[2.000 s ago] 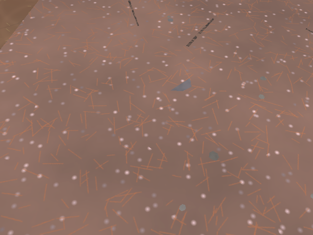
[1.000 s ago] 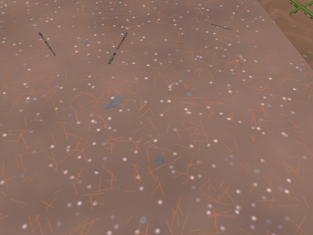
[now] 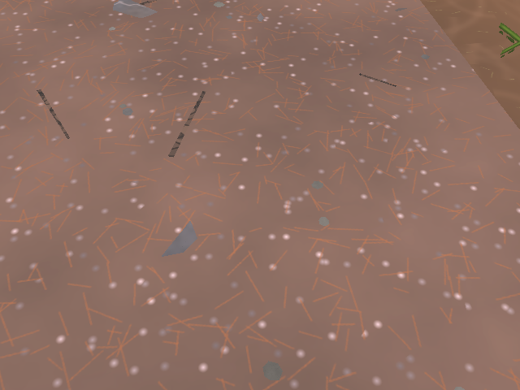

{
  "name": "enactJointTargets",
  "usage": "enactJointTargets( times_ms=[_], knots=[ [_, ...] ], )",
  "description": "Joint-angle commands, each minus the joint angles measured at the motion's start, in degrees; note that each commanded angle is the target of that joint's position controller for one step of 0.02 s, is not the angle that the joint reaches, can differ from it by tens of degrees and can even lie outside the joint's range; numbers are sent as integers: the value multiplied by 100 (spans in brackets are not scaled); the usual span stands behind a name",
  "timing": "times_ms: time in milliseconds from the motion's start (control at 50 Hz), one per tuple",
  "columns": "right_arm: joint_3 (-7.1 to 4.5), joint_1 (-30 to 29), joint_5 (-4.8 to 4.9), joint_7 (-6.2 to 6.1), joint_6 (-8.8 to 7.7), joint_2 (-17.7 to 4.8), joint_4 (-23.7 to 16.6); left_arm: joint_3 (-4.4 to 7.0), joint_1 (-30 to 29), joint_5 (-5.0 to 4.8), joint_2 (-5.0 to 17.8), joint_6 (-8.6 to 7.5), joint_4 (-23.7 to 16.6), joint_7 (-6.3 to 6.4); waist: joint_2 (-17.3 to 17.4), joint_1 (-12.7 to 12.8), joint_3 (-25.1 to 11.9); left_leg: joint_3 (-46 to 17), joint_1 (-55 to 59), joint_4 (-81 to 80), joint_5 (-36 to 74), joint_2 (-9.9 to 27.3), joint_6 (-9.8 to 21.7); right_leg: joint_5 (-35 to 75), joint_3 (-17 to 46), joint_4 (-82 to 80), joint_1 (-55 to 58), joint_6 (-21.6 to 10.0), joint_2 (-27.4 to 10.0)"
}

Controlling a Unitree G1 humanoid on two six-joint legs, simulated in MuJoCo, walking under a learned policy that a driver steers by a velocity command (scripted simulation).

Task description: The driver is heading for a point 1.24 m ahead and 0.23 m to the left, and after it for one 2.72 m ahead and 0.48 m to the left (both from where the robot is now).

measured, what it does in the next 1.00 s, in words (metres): walks ahead: right foot, then left foot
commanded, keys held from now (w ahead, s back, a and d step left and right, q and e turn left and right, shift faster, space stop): w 0.62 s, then w+q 0.38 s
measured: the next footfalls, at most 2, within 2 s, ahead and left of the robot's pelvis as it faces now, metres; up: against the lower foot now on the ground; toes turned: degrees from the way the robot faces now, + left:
right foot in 0.28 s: +0.34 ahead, -0.10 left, +0.00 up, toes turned -4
left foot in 0.82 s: +0.63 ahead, +0.08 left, +0.00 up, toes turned +9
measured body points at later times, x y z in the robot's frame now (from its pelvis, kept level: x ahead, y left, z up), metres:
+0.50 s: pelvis +0.29 -0.04 +0.00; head +0.31 -0.05 +0.45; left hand +0.30 +0.22 -0.14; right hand +0.36 -0.29 -0.15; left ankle +0.30 +0.10 -0.67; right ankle +0.30 -0.10 -0.75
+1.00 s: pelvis +0.57 +0.03 -0.01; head +0.60 +0.04 +0.44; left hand +0.61 +0.29 -0.15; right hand +0.66 -0.23 -0.14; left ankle +0.59 +0.08 -0.75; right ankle +0.55 -0.12 -0.66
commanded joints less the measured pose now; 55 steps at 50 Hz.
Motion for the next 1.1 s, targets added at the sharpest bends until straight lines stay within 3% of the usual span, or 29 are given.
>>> enactJointTargets(
  times_ms=[20,80,180,220,260,280,300,320,340,360,380,400,420,460,500,580,640,720,780,800,820,840,860,880,920,960,980,1040,1100],
  knots=[
    [-60,204,26,-24,-107,-548,-159,8,-329,-4,166,23,-360,-43,419,73,378,-1083,-173,-1081,1358,1509,617,638,-119,-689,-508,142,-121],
    [-31,491,31,-46,-119,-545,-51,-70,-1008,-60,41,-10,-588,-66,470,-100,396,-797,-43,-1005,2039,1385,479,1176,-352,-1752,-210,166,69],
    [-26,902,-44,-131,-74,-617,177,-79,-1602,-84,139,-46,-865,-26,520,-243,432,-780,957,-689,2978,1658,469,978,-464,-2547,-162,-50,280],
    [-40,781,-75,-167,-52,-686,198,-37,-1373,-85,225,-93,-851,12,581,-64,287,-687,1232,-188,4174,1722,404,479,-538,-2771,303,-236,485],
    [-65,664,-86,-169,-15,-792,214,83,-199,-73,430,-162,-494,105,629,424,-343,-546,1221,1213,5292,1619,267,183,-655,-3132,1697,-482,841],
    [-46,569,-38,-159,-11,-767,160,182,786,16,648,-219,-208,168,537,839,-859,-411,427,2418,4467,1448,172,377,-317,-3300,3122,-692,520],
    [54,729,108,-112,-28,-380,-84,338,1676,174,1236,-233,-96,245,-276,953,-1704,-106,-1180,4417,1985,956,-11,-183,1657,-3359,4815,-1156,-1086],
    [-2,1156,209,-79,-25,-333,-19,390,1628,30,1312,-134,-63,190,-1025,695,-2258,-416,-2613,6084,-1888,-24,-129,-197,4074,-4145,5508,-1846,-2032],
    [-107,586,74,-118,6,-722,-108,337,981,-130,1042,-100,-146,150,-161,511,-1363,-897,-3144,6229,-1433,424,-33,-445,3327,-4279,4798,-1613,-1686],
    [-95,128,40,-93,-34,-619,-245,240,498,-164,680,-137,-223,131,-8,395,-658,-895,-3184,5949,-967,637,-23,-202,2537,-4492,3936,-1448,-1466],
    [-89,0,29,-79,-28,-490,-249,171,279,-131,416,-182,-203,126,160,186,-243,-866,-2939,5554,-721,833,-33,244,1981,-4716,3240,-1213,-1186],
    [-102,-30,-77,-52,44,-442,-267,119,287,-138,266,-230,-109,151,96,19,-71,-881,-2670,5234,-625,953,-86,597,1574,-4823,2784,-1036,-949],
    [-75,114,-136,-7,130,-292,-209,81,338,-131,169,-268,-30,167,28,-105,-65,-843,-2414,5055,-564,987,-150,762,1273,-4916,2535,-933,-796],
    [-80,50,-161,61,231,-209,-248,92,642,-157,273,-362,120,174,-26,-183,-52,-710,-2423,4822,-448,1000,-249,1219,985,-5028,2431,-952,-687],
    [-89,-421,-165,95,291,-254,-429,118,823,-163,435,-396,195,174,-46,-167,106,-592,-2792,4448,-76,1102,-360,1258,765,-5215,2432,-971,-620],
    [-46,-1485,-97,119,281,-266,-801,73,1156,-162,406,-368,271,165,-75,54,306,-349,-3076,3136,760,1131,-500,1631,391,-5325,2608,-856,-396],
    [13,-1991,-44,116,263,-206,-952,72,1462,-148,482,-368,365,181,-149,226,295,-161,-2926,2321,1120,973,-442,1932,179,-5293,2996,-789,-421],
    [-6,-2350,-43,110,230,-317,-1127,79,1719,-67,495,-342,506,271,-167,304,405,-155,-3001,1841,821,824,-135,2349,-83,-5089,3822,-709,-762],
    [-92,-1826,-84,75,175,-418,-1014,114,1529,-36,621,-313,504,343,-241,-12,100,87,-2166,1600,122,402,219,4410,-458,-4034,4135,-529,-840],
    [-156,-1199,-100,51,143,-495,-809,127,1467,-33,673,-275,487,347,-217,-274,-245,197,-1489,1401,42,171,353,4939,-596,-3144,4116,-462,-776],
    [-255,-292,-158,22,102,-667,-509,120,1404,-53,685,-243,421,349,-88,-643,-719,36,-300,1135,192,166,540,4516,-797,-1925,3567,-324,-620],
    [-423,574,-262,-33,84,-1228,-379,47,1449,-167,457,-254,149,315,599,-857,-1399,-1770,1345,1035,-200,1445,1048,2596,-1008,7,1951,-114,-266],
    [-517,601,-113,-12,172,-1515,-339,70,1674,-250,343,-314,22,206,1737,-573,-1918,-4759,2391,52,-156,2604,1828,-1791,-571,1886,109,101,993],
    [-486,52,13,19,224,-1415,-425,132,1101,-125,641,-341,-130,186,836,-425,-1361,-4321,2048,-59,-266,2370,1653,-1477,258,2120,-593,-8,550],
    [-353,-535,2,0,210,-860,-509,109,533,-143,514,-439,-314,160,86,-146,-301,-3058,563,-270,682,1990,1268,-665,261,1371,-451,10,101],
    [-274,-639,45,-49,143,-649,-478,98,571,20,394,-257,-394,163,183,160,-192,-2414,-173,-371,1447,1549,1017,-597,284,768,138,178,-52],
    [-274,-542,68,-52,94,-677,-464,95,581,53,352,-161,-437,152,238,199,-231,-2308,-274,-394,1666,1462,1017,-623,247,598,239,264,-35],
    [-330,-239,90,-68,47,-931,-437,83,144,60,321,-7,-679,118,330,156,-100,-2129,-482,-574,1645,1269,1022,-296,86,-19,-6,498,-35],
    [-326,134,82,-63,86,-915,-432,78,-689,29,380,26,-1025,102,417,-107,86,-2204,-326,-661,1550,1164,850,386,35,-826,-448,644,-25]
  ],
)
